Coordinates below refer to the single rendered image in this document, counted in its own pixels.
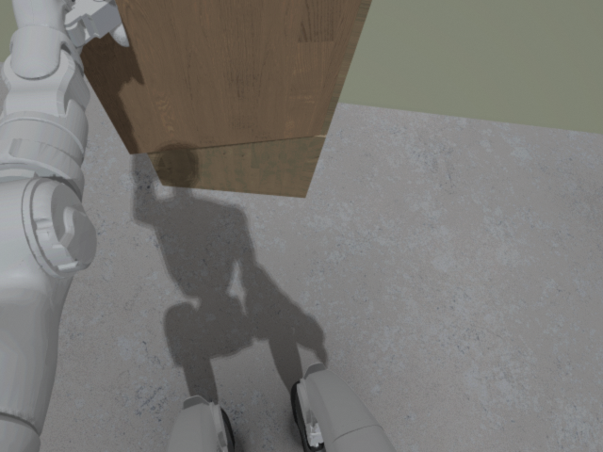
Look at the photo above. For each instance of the cupboard door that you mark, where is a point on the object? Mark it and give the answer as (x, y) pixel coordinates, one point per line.
(201, 73)

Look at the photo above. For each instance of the left robot hand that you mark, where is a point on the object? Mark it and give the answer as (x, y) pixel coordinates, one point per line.
(80, 21)

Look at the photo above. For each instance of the right robot shin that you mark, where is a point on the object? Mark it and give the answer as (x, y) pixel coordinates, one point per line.
(313, 433)

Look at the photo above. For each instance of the left robot forearm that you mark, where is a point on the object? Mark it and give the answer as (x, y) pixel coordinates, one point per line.
(43, 126)

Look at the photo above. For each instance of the right robot foot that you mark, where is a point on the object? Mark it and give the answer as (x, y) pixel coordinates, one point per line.
(297, 411)

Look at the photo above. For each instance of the robot left upper arm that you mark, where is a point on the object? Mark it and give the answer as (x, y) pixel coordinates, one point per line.
(45, 238)

